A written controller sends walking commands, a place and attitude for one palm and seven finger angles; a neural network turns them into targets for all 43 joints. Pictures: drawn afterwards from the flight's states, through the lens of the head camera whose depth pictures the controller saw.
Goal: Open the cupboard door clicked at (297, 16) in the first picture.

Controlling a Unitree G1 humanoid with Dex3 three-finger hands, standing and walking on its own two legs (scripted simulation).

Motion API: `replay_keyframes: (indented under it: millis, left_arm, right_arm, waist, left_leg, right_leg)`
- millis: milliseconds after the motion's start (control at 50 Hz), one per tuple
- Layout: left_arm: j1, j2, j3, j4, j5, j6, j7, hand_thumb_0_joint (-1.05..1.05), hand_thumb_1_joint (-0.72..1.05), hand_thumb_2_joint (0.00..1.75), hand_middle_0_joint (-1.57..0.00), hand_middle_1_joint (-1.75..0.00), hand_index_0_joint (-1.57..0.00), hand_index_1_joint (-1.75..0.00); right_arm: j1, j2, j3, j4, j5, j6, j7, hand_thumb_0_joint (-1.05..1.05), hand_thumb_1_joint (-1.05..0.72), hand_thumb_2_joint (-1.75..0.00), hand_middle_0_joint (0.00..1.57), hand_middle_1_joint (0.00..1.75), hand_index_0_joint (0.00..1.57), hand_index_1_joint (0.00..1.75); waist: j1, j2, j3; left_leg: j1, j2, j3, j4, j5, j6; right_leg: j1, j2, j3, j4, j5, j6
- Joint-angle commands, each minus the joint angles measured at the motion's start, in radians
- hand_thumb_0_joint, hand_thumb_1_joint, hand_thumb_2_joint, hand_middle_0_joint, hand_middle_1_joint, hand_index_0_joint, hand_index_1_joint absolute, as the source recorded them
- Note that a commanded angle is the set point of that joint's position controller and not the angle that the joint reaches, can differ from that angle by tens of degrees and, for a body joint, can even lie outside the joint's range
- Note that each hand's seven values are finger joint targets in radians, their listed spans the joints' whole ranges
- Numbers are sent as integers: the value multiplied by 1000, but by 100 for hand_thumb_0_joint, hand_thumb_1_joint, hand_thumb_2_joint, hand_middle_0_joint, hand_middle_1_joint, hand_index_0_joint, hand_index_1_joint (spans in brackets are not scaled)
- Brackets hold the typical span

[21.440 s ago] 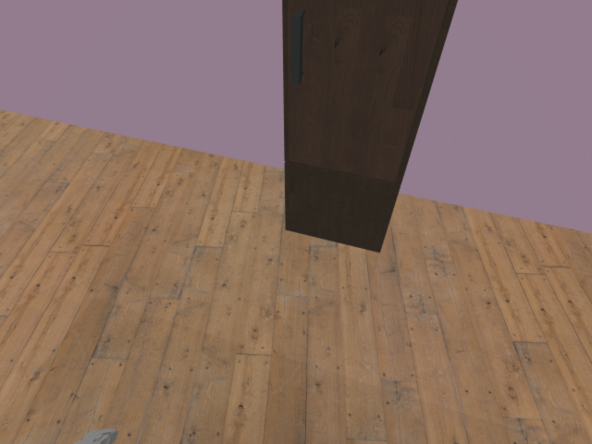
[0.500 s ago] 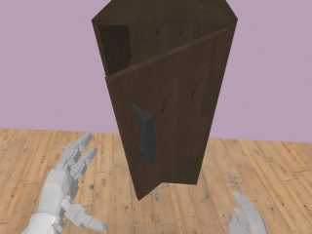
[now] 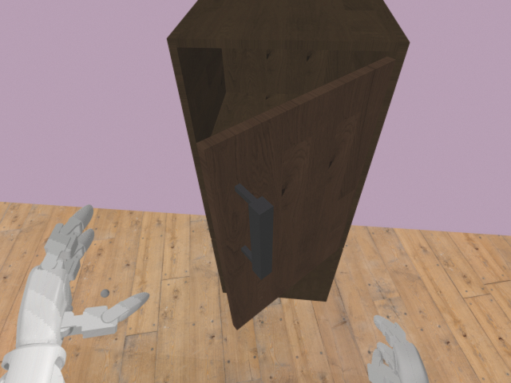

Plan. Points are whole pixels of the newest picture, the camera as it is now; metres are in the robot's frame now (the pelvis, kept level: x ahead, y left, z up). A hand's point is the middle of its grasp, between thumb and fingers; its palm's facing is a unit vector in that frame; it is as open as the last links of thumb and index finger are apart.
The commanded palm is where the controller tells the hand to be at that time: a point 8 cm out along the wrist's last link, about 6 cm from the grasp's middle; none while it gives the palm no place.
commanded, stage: draw the hand back to the body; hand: left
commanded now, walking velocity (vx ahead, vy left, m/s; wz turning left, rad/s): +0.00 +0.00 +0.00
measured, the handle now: (252, 233) +0.33 +0.05 +0.07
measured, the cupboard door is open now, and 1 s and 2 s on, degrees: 44 44 44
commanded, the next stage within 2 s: step back with the hand held close in 0.68 s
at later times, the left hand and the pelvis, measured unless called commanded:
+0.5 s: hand (77, 266) +0.21 +0.25 +0.14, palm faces +0.42 -0.81 -0.41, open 7.7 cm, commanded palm +0.16 +0.29 +0.17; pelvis +0.01 -0.01 +0.00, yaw -1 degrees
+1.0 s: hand (79, 269) +0.20 +0.24 +0.15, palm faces +0.38 -0.79 -0.49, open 7.4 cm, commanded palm +0.15 +0.28 +0.18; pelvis +0.00 -0.02 +0.00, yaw -1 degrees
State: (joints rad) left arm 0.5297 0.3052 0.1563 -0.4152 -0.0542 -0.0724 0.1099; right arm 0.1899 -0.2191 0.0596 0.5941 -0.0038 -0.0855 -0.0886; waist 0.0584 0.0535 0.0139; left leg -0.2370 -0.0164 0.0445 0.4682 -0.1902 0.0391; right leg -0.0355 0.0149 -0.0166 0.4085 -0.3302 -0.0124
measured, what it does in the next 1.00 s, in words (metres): stands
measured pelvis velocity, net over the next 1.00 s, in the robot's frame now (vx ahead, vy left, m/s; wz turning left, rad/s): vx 0.00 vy -0.02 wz -0.01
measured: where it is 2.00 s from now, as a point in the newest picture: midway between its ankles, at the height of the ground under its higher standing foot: outside the picture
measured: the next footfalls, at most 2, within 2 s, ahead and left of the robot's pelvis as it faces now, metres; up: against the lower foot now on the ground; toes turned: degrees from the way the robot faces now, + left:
right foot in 1.96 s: -0.28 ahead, -0.05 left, +0.00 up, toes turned -3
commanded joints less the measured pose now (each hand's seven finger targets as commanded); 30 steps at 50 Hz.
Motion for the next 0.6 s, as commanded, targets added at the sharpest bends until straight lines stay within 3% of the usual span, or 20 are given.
replay_keyframes:
  millis: [0,100,200,280,340,460,540,580]
  left_arm:
    - [-89,152,141,-214,-4,-73,20,0,41,69,-18,-30,-18,-30]
    - [-76,183,204,-195,-10,-71,22,0,58,76,-19,-30,-19,-30]
    - [-107,221,261,-201,-14,-72,26,0,76,84,-19,-30,-19,-30]
    - [-113,248,310,-176,-22,-69,28,0,90,90,-20,-30,-20,-30]
    - [-110,198,257,-143,-20,-62,18,0,90,90,-20,-30,-20,-30]
    - [-119,233,283,-174,-20,-62,21,0,90,90,-20,-30,-20,-30]
    - [-129,257,301,-194,-19,-68,22,0,90,90,-20,-30,-20,-30]
    - [-119,235,287,-186,-22,-68,20,0,90,90,-20,-30,-20,-30]
  right_arm:
    - [-133,-112,-53,-160,4,-49,-2,0,-90,-90,20,30,20,30]
    - [-129,-114,-62,-151,5,-39,4,0,-90,-90,20,30,20,30]
    - [-123,-117,-70,-142,9,-38,7,0,-90,-90,20,30,20,30]
    - [-122,-120,-77,-135,11,-34,6,0,-90,-90,20,30,20,30]
    - [-122,-126,-80,-136,13,-31,11,0,-90,-90,20,30,20,30]
    - [-131,-122,-84,-139,10,-25,8,0,-90,-90,20,30,20,30]
    - [-135,-117,-82,-132,12,-28,4,0,-90,-90,20,30,20,30]
    - [-136,-113,-81,-132,12,-28,3,0,-90,-90,20,30,20,30]
  waist:
    - [-6,-5,-79]
    - [2,-10,-95]
    - [2,32,-99]
    - [3,3,-98]
    - [-2,-13,-82]
    - [4,-29,-95]
    - [7,19,-102]
    - [2,19,-91]
  left_leg:
    - [230,48,-60,-85,134,-17]
    - [238,48,-53,-86,184,-18]
    - [248,50,-51,-84,207,-21]
    - [247,48,-38,-72,244,-17]
    - [244,46,-35,-73,248,-13]
    - [240,35,-22,-61,254,-5]
    - [245,30,-16,-55,246,-7]
    - [252,30,-15,-56,239,-8]
  right_leg:
    - [-172,3,-9,-103,184,-4]
    - [-147,3,-11,-106,227,-3]
    - [-145,3,-7,-112,245,-3]
    - [-138,3,-5,-115,297,0]
    - [-140,2,-7,-117,305,2]
    - [-130,-5,4,-122,359,7]
    - [-120,-9,9,-131,360,4]
    - [-134,-8,6,-132,355,8]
